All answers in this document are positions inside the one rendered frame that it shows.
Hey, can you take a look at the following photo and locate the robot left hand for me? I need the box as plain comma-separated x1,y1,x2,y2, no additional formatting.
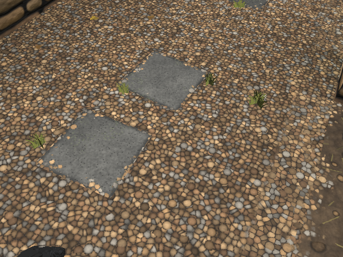
17,246,65,257

